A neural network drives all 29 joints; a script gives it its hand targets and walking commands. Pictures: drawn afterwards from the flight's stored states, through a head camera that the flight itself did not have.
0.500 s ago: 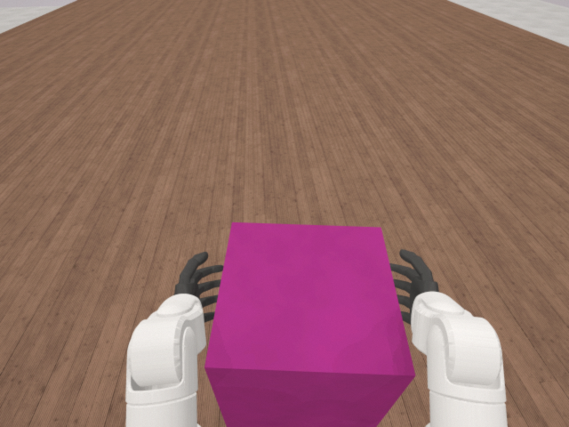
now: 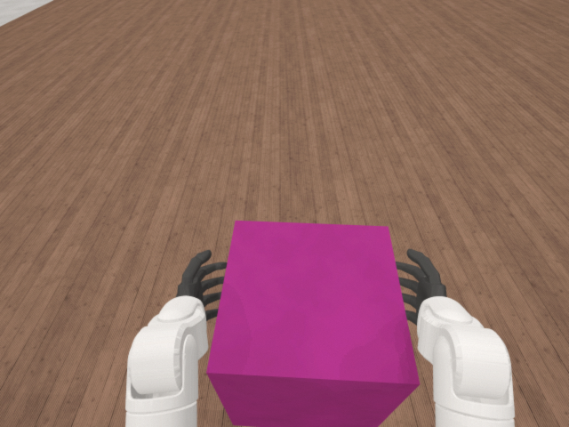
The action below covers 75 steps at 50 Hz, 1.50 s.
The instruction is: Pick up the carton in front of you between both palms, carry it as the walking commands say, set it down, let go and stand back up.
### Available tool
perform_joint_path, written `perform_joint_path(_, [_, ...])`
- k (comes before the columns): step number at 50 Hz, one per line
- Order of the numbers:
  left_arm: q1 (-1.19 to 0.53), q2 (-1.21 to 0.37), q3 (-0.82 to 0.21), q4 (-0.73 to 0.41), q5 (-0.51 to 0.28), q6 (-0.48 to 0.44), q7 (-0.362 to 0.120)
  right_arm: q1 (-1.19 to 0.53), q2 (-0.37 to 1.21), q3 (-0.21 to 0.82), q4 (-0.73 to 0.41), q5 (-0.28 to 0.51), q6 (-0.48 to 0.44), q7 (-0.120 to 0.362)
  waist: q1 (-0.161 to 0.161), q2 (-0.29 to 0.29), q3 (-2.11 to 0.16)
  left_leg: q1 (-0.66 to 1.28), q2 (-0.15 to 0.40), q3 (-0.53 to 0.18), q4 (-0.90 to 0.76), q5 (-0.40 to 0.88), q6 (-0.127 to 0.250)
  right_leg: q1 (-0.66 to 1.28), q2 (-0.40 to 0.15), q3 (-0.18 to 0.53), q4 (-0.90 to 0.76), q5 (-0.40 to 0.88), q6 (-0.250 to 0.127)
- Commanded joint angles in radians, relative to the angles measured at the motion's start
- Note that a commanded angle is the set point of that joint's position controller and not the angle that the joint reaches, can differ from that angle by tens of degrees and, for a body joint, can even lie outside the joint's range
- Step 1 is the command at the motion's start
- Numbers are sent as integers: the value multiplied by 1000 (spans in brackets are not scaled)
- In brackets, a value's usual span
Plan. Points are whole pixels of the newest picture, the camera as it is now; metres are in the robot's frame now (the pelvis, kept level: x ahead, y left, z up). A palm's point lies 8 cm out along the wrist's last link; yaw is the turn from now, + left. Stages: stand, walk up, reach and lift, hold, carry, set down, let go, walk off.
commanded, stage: carry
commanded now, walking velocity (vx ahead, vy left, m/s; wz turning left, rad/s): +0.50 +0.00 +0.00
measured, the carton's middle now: (306, 331) +0.27 +0.00 +0.01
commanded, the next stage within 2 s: none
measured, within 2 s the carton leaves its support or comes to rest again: neither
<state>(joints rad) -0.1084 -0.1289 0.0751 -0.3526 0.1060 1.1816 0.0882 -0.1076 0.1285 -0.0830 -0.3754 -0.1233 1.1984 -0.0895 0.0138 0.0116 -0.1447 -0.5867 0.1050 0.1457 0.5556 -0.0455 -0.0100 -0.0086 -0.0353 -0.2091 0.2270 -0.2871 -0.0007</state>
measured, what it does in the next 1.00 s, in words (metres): walks ahead: left foot, then right foot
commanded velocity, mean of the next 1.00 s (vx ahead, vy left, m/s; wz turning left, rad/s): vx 0.13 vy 0.00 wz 0.00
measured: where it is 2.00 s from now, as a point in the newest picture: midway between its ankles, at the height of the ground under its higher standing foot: (300, 397)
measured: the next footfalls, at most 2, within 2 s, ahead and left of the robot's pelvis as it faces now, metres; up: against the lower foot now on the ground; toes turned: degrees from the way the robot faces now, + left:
left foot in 0.08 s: +0.24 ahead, +0.12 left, +0.00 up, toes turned +10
right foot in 0.54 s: +0.52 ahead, -0.09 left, +0.00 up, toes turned +15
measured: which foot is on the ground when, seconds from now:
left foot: up 0.00-0.06, down 0.08-0.56, up 0.58-0.72, down 0.74-1.00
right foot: down 0.00-0.08, up 0.10-0.52, down 0.54-1.00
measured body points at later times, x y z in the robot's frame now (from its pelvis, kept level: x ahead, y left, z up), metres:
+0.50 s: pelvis +0.32 +0.02 -0.01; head +0.32 +0.03 +0.44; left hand +0.60 +0.16 +0.08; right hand +0.60 -0.14 +0.08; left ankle +0.20 +0.11 -0.74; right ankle +0.47 -0.10 -0.72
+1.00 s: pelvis +0.49 +0.01 -0.01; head +0.46 +0.01 +0.44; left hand +0.77 +0.17 +0.08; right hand +0.77 -0.14 +0.08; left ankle +0.39 +0.12 -0.74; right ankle +0.49 -0.08 -0.74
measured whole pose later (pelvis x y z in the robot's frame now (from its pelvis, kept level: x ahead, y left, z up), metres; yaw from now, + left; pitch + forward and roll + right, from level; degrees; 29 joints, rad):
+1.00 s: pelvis +0.49 +0.01 -0.01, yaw +0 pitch +4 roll -1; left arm -0.17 -0.14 0.11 -0.31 0.13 1.20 0.09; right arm -0.19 0.14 -0.11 -0.31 -0.13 1.21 -0.09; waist 0.00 0.01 -0.15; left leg -0.17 0.05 0.12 0.51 -0.39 -0.02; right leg -0.33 -0.05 -0.20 0.55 -0.27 -0.02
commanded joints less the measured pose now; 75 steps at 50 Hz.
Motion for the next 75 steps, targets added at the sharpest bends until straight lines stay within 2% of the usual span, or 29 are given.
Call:
perform_joint_path(1, [-443,-819,-671,-63,-398,30,-256,-459,839,698,-42,405,19,239,9,-162,-53,32,-28,45,-71,13,25,93,-221,85,-11,373,-91])
perform_joint_path(2, [-450,-807,-669,-59,-394,39,-253,-463,824,689,-37,405,29,241,6,-166,-61,100,-45,68,-91,-13,36,84,-217,67,50,437,-78])
perform_joint_path(4, [-472,-789,-665,-55,-391,57,-249,-455,805,662,-6,401,42,243,-19,-91,-160,465,-91,114,-116,-98,50,-73,-149,-20,347,512,-26])
perform_joint_path(5, [-494,-772,-664,-61,-393,67,-248,-451,798,650,12,392,48,244,-37,56,-219,648,91,-177,-193,-245,84,-257,-99,-26,596,316,17])
perform_joint_path(6, [-540,-795,-688,-82,-409,78,-247,-468,801,639,45,382,41,248,-39,331,-293,871,309,-597,-280,-277,224,-578,26,16,871,-44,51])
perform_joint_path(7, [-554,-812,-685,-59,-410,77,-251,-459,835,640,42,402,42,251,-36,285,-261,862,321,-648,-325,-110,237,-704,22,135,1007,-193,28])
perform_joint_path(8, [-562,-856,-682,-41,-416,69,-255,-486,868,648,24,412,38,253,-36,208,-254,829,293,-528,-288,22,221,-726,-33,187,1053,-172,0])
perform_joint_path(9, [-569,-887,-686,-45,-419,58,-257,-504,908,660,17,419,31,257,-36,95,-262,784,276,-449,-274,78,194,-719,-66,199,1037,-127,-10])
perform_joint_path(10, [-569,-911,-692,-45,-416,48,-257,-529,938,669,2,428,22,260,-29,41,-248,714,260,-374,-290,86,164,-688,-96,208,970,-70,-13])
perform_joint_path(11, [-566,-924,-699,-49,-411,38,-255,-546,956,678,-9,434,14,264,-23,60,-248,669,239,-309,-316,32,139,-654,-107,203,909,-25,-8])
perform_joint_path(14, [-545,-957,-708,-61,-401,19,-241,-544,955,688,-38,448,5,270,-24,111,-229,627,203,-200,-382,-50,138,-642,-95,151,780,57,9])
perform_joint_path(17, [-507,-938,-701,-79,-381,19,-223,-517,925,688,-58,456,9,274,-23,111,-183,649,164,-85,-346,227,143,-654,-73,97,599,117,27])
perform_joint_path(20, [-449,-909,-694,-60,-370,29,-221,-451,886,673,-31,432,19,273,-24,140,-146,651,124,7,-287,464,115,-583,-25,34,422,203,19])
perform_joint_path(25, [-455,-893,-697,-34,-390,44,-250,-420,885,655,21,391,22,273,-16,140,-118,611,93,88,-122,502,38,-320,29,-33,185,426,7])
perform_joint_path(26, [-461,-893,-695,-28,-390,42,-257,-432,883,658,25,391,21,274,-6,103,-121,565,68,107,-36,475,2,-198,29,-39,94,514,11])
perform_joint_path(27, [-471,-890,-690,-22,-391,41,-262,-446,878,660,30,389,18,275,-5,59,-159,472,46,88,64,299,-31,-41,-60,41,108,686,13])
perform_joint_path(28, [-465,-896,-677,6,-385,38,-267,-475,882,676,21,400,21,274,6,-116,-262,311,3,40,240,-81,-57,183,-263,239,252,1145,-80])
perform_joint_path(29, [-430,-905,-660,41,-382,27,-270,-472,891,691,16,414,23,272,12,-238,-345,187,-73,-18,368,-482,-65,297,-357,376,234,1237,-203])
perform_joint_path(30, [-421,-932,-664,35,-391,15,-272,-475,911,700,12,418,14,272,2,-194,-351,163,-56,-88,390,-557,-55,259,-364,387,173,1131,-229])
perform_joint_path(33, [-491,-1009,-676,-13,-408,-15,-272,-552,981,723,-29,431,-17,269,-10,-157,-305,256,-26,-110,56,-556,-13,93,-279,275,91,702,-140])
perform_joint_path(36, [-462,-1002,-687,-50,-414,-22,-270,-490,995,732,-36,426,-32,258,-14,-137,-359,414,-51,-40,-137,-265,-3,27,-230,179,101,470,-101])
perform_joint_path(38, [-467,-980,-690,-74,-414,-23,-273,-472,989,728,-41,418,-37,255,-12,-80,-336,441,14,-77,-211,-117,-9,-5,-186,115,139,391,-64])
perform_joint_path(40, [-487,-961,-702,-83,-418,-15,-272,-493,959,722,-51,416,-26,256,-4,2,-280,460,78,-107,-129,91,-11,-66,-153,106,202,475,-35])
perform_joint_path(45, [-445,-878,-681,-22,-393,27,-259,-439,875,680,9,400,16,259,-12,17,-247,462,70,-94,-51,356,-12,-118,-142,105,329,678,-29])
perform_joint_path(50, [-506,-882,-674,16,-383,38,-260,-499,879,673,53,398,24,266,-13,28,-219,465,69,-88,-38,446,-10,-163,-121,96,355,628,-20])
perform_joint_path(59, [-501,-926,-679,111,-347,-39,-274,-496,924,682,138,358,-56,274,-11,6,-239,480,58,-72,-28,377,-1,-146,-124,111,362,631,-32])
perform_joint_path(65, [-472,-910,-625,191,-278,-179,-285,-467,902,629,216,290,-195,284,-11,7,-230,476,62,-70,-32,318,13,-170,-123,120,363,533,-37])
perform_joint_path(71, [-496,-872,-569,252,-211,-339,-283,-486,875,569,283,216,-354,280,-14,-10,-215,446,51,-69,-59,142,16,-154,-131,132,327,499,-38])
perform_joint_path(75, [-500,-847,-481,366,-142,-418,-279,-495,856,488,402,153,-432,278,-15,-10,-199,431,50,-75,-83,63,19,-156,-135,139,301,441,-36])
